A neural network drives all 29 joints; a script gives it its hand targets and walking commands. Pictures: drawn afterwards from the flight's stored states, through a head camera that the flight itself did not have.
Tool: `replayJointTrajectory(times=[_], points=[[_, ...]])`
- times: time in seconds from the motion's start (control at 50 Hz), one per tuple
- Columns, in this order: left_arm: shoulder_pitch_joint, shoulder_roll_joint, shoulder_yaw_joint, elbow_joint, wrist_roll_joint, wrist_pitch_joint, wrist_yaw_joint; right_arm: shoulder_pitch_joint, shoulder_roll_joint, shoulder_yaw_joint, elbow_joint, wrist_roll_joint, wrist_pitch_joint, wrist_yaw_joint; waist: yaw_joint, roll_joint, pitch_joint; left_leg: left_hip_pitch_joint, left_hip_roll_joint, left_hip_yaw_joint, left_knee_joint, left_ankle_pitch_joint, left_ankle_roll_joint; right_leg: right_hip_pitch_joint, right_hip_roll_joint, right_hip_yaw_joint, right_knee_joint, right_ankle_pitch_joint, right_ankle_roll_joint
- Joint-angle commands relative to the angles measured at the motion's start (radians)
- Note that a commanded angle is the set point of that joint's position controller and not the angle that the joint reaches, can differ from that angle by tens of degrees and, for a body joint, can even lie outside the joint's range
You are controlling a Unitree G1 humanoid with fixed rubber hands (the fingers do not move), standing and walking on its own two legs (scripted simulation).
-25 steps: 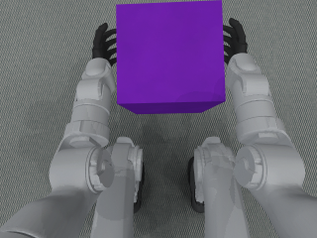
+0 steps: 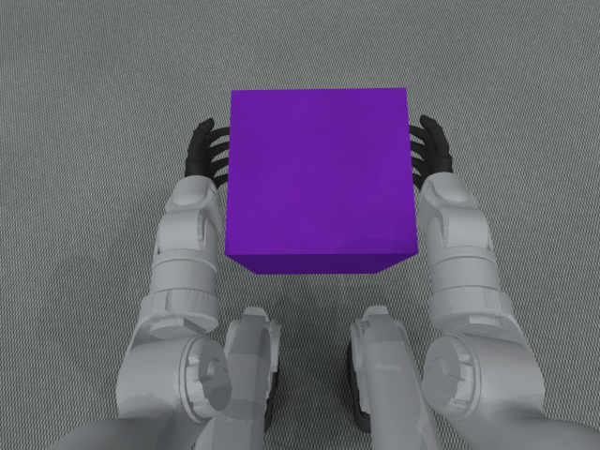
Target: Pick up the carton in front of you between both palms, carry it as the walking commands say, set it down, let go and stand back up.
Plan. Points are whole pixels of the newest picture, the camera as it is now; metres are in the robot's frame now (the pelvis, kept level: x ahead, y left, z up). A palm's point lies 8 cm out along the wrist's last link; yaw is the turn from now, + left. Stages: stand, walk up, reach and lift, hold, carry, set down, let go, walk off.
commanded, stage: reach and lift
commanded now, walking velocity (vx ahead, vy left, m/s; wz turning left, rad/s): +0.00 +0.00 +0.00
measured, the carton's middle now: (316, 198) +0.45 +0.00 -0.12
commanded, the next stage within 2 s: hold in 1.98 s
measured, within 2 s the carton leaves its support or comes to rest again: neither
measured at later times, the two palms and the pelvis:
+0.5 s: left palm (143, 154) +0.41 +0.15 +0.12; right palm (504, 152) +0.41 -0.15 +0.12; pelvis +0.05 +0.00 +0.14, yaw +0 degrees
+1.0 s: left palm out of the picture +0.37 +0.15 +0.26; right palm out of the picture +0.37 -0.15 +0.26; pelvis +0.08 +0.00 +0.24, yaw +0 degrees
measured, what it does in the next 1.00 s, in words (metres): rises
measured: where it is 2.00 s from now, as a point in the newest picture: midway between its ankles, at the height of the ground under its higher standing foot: (312, 401)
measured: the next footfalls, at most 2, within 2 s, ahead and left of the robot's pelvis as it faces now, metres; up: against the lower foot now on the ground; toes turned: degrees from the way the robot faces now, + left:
none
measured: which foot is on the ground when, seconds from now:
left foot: down 0.00-1.00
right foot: down 0.00-1.00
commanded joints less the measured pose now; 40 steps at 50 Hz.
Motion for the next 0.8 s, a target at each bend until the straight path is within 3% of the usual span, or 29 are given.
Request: replayJointTrajectory(times=[0.0, 0.5, 0.78], points=[[-0.611, -1.078, -0.604, 0.030, -0.170, -0.007, -0.254, -0.580, 1.106, 0.590, 0.026, 0.171, -0.009, 0.244, 0.000, -0.021, -0.910, 0.552, -0.127, 0.078, -0.232, 0.204, 0.006, 0.640, 0.126, -0.084, -0.222, 0.197, 0.002], [-0.150, -1.110, -0.663, -0.010, -0.116, -0.036, -0.254, -0.124, 1.142, 0.652, -0.030, 0.122, -0.038, 0.236, -0.002, -0.006, -0.518, 1.110, -0.085, -0.025, -0.743, 0.329, 0.032, 1.195, 0.091, 0.019, -0.724, 0.326, -0.022], [0.070, -1.089, -0.740, -0.125, -0.132, 0.070, -0.271, 0.089, 1.125, 0.723, -0.155, 0.141, 0.066, 0.252, -0.004, -0.002, -0.259, 1.502, -0.053, -0.053, -1.059, 0.502, 0.037, 1.575, 0.055, 0.043, -1.038, 0.497, -0.022]])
